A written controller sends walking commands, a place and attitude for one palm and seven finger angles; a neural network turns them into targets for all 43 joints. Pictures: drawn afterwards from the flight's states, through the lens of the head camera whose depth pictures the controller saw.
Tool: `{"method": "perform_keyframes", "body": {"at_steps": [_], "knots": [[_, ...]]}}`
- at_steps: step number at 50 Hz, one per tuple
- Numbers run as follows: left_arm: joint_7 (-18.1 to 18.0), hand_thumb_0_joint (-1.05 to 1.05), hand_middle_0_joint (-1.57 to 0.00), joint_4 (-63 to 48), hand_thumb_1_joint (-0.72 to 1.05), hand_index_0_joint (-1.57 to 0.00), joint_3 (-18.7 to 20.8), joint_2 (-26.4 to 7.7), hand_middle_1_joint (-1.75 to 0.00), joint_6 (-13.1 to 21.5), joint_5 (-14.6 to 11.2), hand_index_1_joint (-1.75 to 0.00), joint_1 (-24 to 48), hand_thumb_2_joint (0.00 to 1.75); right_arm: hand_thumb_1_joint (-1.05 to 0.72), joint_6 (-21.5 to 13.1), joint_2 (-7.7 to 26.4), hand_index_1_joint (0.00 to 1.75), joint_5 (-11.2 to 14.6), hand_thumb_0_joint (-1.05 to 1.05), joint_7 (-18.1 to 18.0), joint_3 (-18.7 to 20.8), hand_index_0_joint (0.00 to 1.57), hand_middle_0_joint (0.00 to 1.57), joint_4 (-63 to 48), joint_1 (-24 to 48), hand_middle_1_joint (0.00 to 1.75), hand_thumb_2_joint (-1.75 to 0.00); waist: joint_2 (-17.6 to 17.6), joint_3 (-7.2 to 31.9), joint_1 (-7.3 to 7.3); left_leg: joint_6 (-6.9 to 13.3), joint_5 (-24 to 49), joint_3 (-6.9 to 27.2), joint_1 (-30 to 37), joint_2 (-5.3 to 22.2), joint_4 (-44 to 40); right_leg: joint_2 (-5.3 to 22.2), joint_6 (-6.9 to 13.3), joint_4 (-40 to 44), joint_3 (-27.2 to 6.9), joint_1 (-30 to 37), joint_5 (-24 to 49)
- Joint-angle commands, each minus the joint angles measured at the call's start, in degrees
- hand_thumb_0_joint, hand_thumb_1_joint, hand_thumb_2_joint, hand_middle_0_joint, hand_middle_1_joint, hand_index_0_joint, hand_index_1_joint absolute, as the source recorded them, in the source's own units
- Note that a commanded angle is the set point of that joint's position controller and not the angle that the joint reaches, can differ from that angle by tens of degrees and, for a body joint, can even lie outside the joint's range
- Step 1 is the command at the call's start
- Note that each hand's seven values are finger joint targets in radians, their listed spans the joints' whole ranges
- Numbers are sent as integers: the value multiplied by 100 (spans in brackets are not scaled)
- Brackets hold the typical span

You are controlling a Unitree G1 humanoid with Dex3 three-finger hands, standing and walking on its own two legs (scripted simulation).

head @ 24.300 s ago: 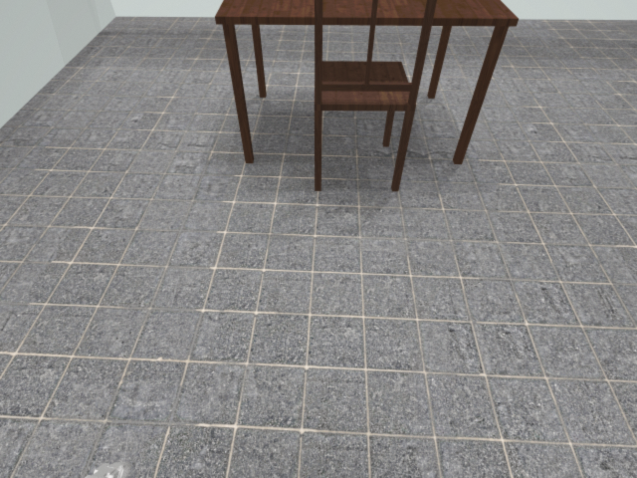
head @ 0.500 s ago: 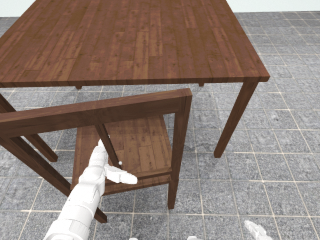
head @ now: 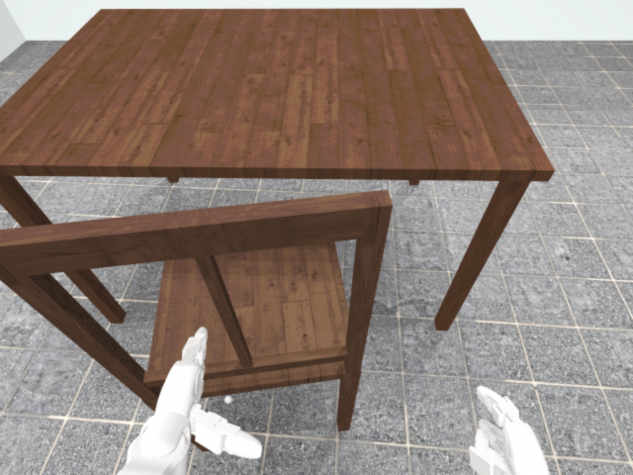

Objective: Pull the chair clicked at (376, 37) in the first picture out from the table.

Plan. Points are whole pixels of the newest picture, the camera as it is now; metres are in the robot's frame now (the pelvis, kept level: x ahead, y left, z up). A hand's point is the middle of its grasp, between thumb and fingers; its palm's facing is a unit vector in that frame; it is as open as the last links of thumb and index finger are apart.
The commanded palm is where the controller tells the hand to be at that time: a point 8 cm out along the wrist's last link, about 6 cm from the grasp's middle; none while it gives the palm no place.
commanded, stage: draw the fingers out of the gap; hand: left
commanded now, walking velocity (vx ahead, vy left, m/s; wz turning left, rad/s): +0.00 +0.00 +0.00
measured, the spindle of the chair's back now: (229, 319) +0.34 +0.14 -0.02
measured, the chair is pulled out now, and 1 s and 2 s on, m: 0.13 0.13 0.13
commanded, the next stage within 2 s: draw the hand back to the body in 0.24 s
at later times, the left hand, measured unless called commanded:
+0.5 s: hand (215, 430) +0.18 +0.12 +0.01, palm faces +0.03 -1.00 -0.02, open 17.5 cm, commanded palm +0.15 +0.19 +0.02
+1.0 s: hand (124, 417) +0.18 +0.19 +0.09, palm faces +0.17 -0.93 -0.33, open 16.6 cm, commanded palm +0.14 +0.24 +0.12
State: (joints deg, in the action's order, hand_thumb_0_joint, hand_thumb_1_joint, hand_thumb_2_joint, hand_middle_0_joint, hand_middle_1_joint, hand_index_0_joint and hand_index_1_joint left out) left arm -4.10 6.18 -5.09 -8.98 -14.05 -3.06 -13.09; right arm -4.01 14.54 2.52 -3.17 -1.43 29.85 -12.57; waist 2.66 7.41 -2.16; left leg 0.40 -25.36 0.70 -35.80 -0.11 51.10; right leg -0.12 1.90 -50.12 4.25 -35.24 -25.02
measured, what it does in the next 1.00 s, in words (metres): stands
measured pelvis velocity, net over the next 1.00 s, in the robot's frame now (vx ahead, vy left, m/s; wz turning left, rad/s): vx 0.00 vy -0.01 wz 0.00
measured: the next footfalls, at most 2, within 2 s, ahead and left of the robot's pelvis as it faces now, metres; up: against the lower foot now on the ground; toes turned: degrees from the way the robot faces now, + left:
none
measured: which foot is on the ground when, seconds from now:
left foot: down 0.00-1.00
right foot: down 0.00-1.00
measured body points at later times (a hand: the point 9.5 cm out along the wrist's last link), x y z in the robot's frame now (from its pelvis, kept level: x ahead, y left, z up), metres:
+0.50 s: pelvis +0.00 +0.00 -0.02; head +0.03 -0.01 +0.43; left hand +0.18 +0.18 +0.01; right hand +0.17 -0.24 -0.09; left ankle +0.00 +0.12 -0.69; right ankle +0.00 -0.10 -0.69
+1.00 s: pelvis +0.00 -0.01 +0.00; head +0.01 -0.03 +0.45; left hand +0.16 +0.24 +0.11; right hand +0.18 -0.24 -0.08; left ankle +0.00 +0.12 -0.69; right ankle +0.00 -0.10 -0.69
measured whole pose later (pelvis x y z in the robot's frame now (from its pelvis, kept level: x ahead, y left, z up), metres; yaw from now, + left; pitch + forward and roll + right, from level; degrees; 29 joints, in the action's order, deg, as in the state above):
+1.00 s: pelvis +0.00 -0.01 +0.00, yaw +0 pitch +7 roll -1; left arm -4.3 -23.4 6.7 -17.6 4.2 -5.4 -37.1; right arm -8.4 12.8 3.2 -5.2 0.2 30.2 -13.4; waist 3.9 6.0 0.7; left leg -0.4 -26.2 1.7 -32.9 0.8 52.2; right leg -1.1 2.6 -50.3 5.1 -31.8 -25.5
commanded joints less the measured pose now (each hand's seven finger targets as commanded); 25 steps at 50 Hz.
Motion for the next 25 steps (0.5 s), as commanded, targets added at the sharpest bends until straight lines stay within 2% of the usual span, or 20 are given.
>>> {"method": "perform_keyframes", "body": {"at_steps": [1, 3, 4, 8, 9, 10, 12, 14, 16, 18, 19, 20, 21, 23, 24, 25], "knots": [[33, 0, 0, -1539, -55, 0, 238, -500, 0, 223, 37, 0, 68, 20, -90, -340, 637, 30, -24, 0, -39, 259, 20, 20, -1012, 242, 30, -90, -367, 974, -71, 150, 1549, 45, 532, -53, -498, 72, -139, 744, -196, 626, 1608], [66, 0, 0, -1785, -55, 0, 116, -407, 0, 214, 53, 0, -220, 20, -90, -361, 617, 30, -30, 0, -38, 254, 20, 20, -1117, 244, 30, -90, -327, 943, -58, 153, 1534, 52, 499, -64, -453, 67, -138, 697, -178, 584, 1573], [71, 0, 0, -1931, -55, 0, 158, -495, 0, 217, 62, 0, -255, 20, -90, -373, 628, 30, -22, 0, -39, 251, 20, 20, -1141, 225, 30, -90, -290, 969, -71, 145, 1514, 68, 489, -61, -435, 75, -135, 680, -179, 555, 1541], [89, 0, 0, -2257, -55, 0, 70, -425, 0, 180, 69, 0, -895, 20, -90, -429, 597, 30, -37, 0, -57, 240, 20, 20, -1266, 199, 30, -90, -340, 862, -69, 157, 1469, 92, 364, -75, -338, 68, -140, 630, -152, 460, 1489], [84, 0, 0, -2406, -55, 0, 112, -505, 0, 203, 70, 0, -883, 20, -90, -450, 604, 30, -41, 0, -69, 247, 20, 20, -1277, 169, 30, -90, -336, 935, -96, 164, 1497, 95, 363, -79, -290, 74, -146, 612, -168, 461, 1543], [57, 0, 0, -2404, -55, 0, 237, -620, 0, 197, 99, 0, -1119, 20, -90, -453, 599, 30, -37, 0, -77, 259, 20, 20, -1273, 182, 30, -90, -272, 855, -45, 155, 1510, 105, 315, -72, -289, 62, -116, 599, -154, 421, 1486], [66, 0, 0, -2695, -55, 0, 36, -486, 0, 234, 128, 0, -1271, 20, -90, -489, 579, 30, -39, 0, -81, 246, 20, 20, -1325, 161, 30, -90, -131, 902, -74, 155, 1490, 120, 342, -77, -258, 70, -120, 546, -140, 352, 1429], [55, 0, 0, -2778, -55, 0, 30, -480, 0, 253, 136, 0, -1530, 20, -90, -527, 567, 30, -38, 0, -103, 261, 20, 20, -1342, 140, 30, -90, -274, 907, -72, 160, 1475, 140, 287, -79, -209, 56, -128, 508, -121, 304, 1409], [47, 0, 0, -2917, -55, 0, -65, -445, 0, 261, 162, 0, -1734, 20, -90, -565, 555, 30, -38, 0, -108, 256, 20, 20, -1352, 138, 30, -90, -159, 865, -68, 159, 1469, 163, 271, -77, -204, 54, -111, 481, -100, 245, 1348], [39, 0, 0, -2971, -55, 0, -82, -448, 0, 276, 169, 0, -1773, 20, -90, -592, 561, 30, -39, 0, -122, 260, 20, 20, -1370, 153, 30, -90, -280, 774, -84, 167, 1269, 184, 153, -90, -177, 41, -122, 471, -84, 141, 1135], [151, 0, 0, -3971, -55, 0, 37, -54, 0, 1213, -458, 0, -1048, 20, -90, -803, 511, 30, -80, 0, -138, 276, 20, 20, -1286, 96, 30, -90, -561, 783, -190, 115, 1330, 233, 109, -102, 91, -37, -110, 300, 68, -166, 1237], [196, 0, 0, -3635, -55, 0, 281, -413, 0, 1642, -384, 0, -1361, 20, -90, -952, 513, 30, -99, 0, -141, 310, 20, 20, -1084, 110, 30, -90, -426, 891, -63, 106, 1353, 194, 46, -86, 184, -32, -64, 180, -5, -188, 1224], [253, 0, 0, -3652, -55, 0, 435, -457, 0, 1971, -494, 0, -1636, 20, -90, -1055, 494, 30, -86, 0, -101, 337, 20, 20, -1034, 77, 30, -90, -172, 1021, 8, 82, 1387, 185, 51, -94, 199, -14, -55, 107, -20, -180, 1213], [384, 0, 0, -3715, -55, 0, 485, -432, 0, 2605, -575, 0, -1769, 20, -90, -1200, 436, 30, -60, 0, 9, 373, 20, 20, -936, 115, 30, -90, 129, 1013, 68, 17, 1438, 182, 8, -82, 275, -20, -21, -75, -10, -331, 1155], [452, 0, 0, -3632, -55, 0, 512, -391, 0, 2911, -601, 0, -1831, 20, -90, -1246, 394, 30, -64, 0, 73, 401, 20, 20, -879, 134, 30, -90, 59, 1000, 76, -5, 1382, 181, -98, -64, 341, -25, -28, -149, -9, -422, 1101], [504, 0, 0, -3414, -55, 0, 734, -512, 0, 3201, -597, 0, -1979, 20, -90, -1256, 378, 30, -54, 0, 129, 448, 20, 20, -784, 217, 30, -90, -32, 907, 157, -22, 1326, 178, -330, -53, 408, -46, -4, -231, -22, -486, 1017]]}}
